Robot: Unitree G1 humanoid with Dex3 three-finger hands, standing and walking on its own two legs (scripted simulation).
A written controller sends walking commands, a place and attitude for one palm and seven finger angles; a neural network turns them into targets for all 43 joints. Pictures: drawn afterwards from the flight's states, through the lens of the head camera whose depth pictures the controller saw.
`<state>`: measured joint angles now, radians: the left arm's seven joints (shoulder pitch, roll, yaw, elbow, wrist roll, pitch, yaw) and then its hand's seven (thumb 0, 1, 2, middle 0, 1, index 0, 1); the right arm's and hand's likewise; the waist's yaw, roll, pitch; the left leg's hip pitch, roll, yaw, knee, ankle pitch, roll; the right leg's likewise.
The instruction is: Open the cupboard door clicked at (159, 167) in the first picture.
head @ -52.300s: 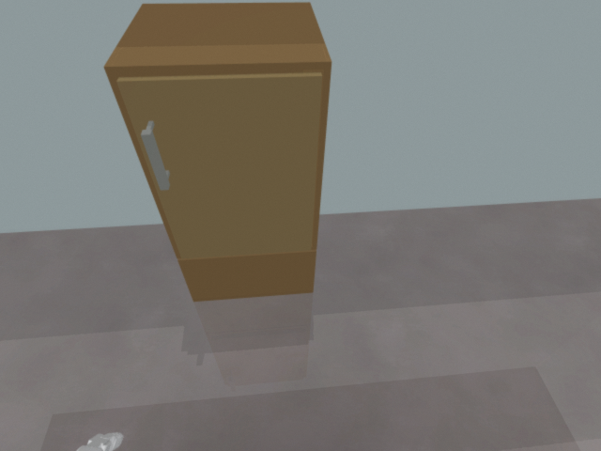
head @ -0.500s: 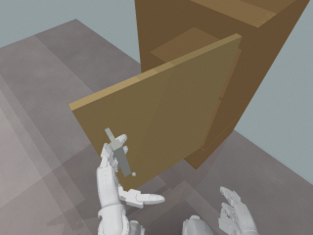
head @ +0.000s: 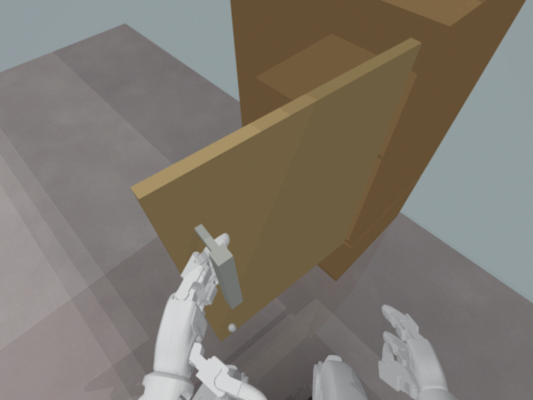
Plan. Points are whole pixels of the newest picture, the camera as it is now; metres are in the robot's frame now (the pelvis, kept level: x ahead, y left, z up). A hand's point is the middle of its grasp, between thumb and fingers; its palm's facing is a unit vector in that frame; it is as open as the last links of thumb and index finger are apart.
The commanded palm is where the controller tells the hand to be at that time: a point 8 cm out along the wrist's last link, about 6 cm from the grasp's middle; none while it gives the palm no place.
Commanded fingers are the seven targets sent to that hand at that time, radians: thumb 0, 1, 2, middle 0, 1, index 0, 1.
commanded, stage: slide the hand sideways off the handle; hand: left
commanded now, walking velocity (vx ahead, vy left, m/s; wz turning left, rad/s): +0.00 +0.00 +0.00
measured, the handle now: (219, 269) +0.28 +0.09 +0.06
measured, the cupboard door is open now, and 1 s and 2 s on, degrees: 84 81 81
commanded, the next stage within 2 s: draw the hand back to the body in 0.74 s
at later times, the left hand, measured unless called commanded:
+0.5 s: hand (181, 347) +0.19 +0.12 +0.06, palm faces -0.04 -1.00 +0.00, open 16.1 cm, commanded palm +0.15 +0.18 +0.06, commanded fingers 0.00 -0.50 0.30 -0.15 -0.30 -0.15 -0.30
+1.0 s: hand (149, 349) +0.18 +0.15 +0.08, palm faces -0.06 -1.00 -0.04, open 16.3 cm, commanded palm +0.14 +0.21 +0.09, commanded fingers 0.00 -0.50 0.30 -0.15 -0.30 -0.15 -0.30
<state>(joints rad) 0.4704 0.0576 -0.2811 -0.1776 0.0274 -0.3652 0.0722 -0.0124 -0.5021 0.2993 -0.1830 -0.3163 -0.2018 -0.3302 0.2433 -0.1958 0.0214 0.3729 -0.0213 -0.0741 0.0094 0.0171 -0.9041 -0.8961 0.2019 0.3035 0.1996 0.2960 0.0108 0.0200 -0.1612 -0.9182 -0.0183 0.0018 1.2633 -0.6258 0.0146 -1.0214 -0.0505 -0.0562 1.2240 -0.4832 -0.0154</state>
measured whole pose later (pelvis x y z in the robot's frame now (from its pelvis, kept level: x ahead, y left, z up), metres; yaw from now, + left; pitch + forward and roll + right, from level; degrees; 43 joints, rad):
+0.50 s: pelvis +0.01 +0.00 +0.00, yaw +0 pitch +17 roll -1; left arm 0.66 0.14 -0.10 -0.29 -0.11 -0.39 -0.10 -0.01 -0.50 0.30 -0.16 -0.30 -0.21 -0.32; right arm 0.24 -0.20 -0.01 0.37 0.01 -0.06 -0.03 0.02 -0.90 -0.90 0.20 0.30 0.20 0.30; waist 0.02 0.02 -0.17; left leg -0.94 -0.01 -0.02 1.29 -0.66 0.01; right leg -1.03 -0.04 -0.08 1.24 -0.51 -0.02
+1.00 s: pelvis +0.01 +0.01 -0.01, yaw +0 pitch +17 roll -3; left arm 0.69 0.21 -0.02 -0.41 -0.17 -0.32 -0.17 -0.01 -0.50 0.30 -0.15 -0.30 -0.15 -0.30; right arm 0.24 -0.20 0.00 0.35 0.03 -0.04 -0.05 0.02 -0.90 -0.90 0.20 0.30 0.20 0.30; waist 0.04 0.02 -0.18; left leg -0.94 0.00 -0.03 1.32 -0.67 0.02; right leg -1.02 -0.04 -0.09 1.24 -0.50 -0.01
